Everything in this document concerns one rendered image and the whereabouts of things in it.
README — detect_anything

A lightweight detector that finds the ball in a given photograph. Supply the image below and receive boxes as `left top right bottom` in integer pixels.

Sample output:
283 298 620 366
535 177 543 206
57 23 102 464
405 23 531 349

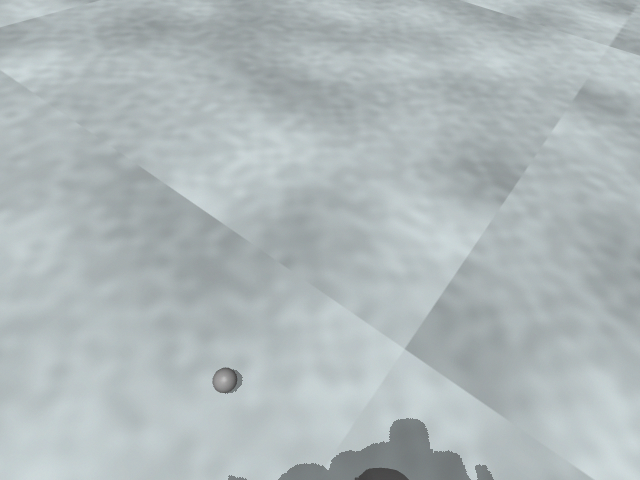
213 368 237 393

